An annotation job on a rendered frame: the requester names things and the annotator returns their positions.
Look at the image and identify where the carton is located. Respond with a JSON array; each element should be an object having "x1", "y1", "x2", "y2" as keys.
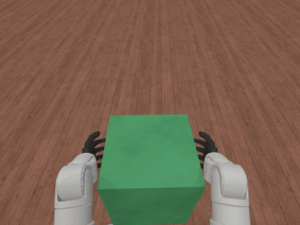
[{"x1": 97, "y1": 114, "x2": 206, "y2": 225}]

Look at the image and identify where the left robot hand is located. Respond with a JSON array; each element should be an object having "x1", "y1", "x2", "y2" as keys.
[{"x1": 82, "y1": 131, "x2": 106, "y2": 168}]

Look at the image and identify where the right robot hand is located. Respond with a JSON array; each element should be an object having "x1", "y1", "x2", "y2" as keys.
[{"x1": 193, "y1": 131, "x2": 218, "y2": 169}]

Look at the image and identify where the robot left forearm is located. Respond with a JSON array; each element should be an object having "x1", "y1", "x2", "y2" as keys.
[{"x1": 53, "y1": 153, "x2": 98, "y2": 225}]

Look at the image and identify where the robot right forearm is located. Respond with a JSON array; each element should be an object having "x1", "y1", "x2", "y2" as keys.
[{"x1": 203, "y1": 152, "x2": 250, "y2": 225}]

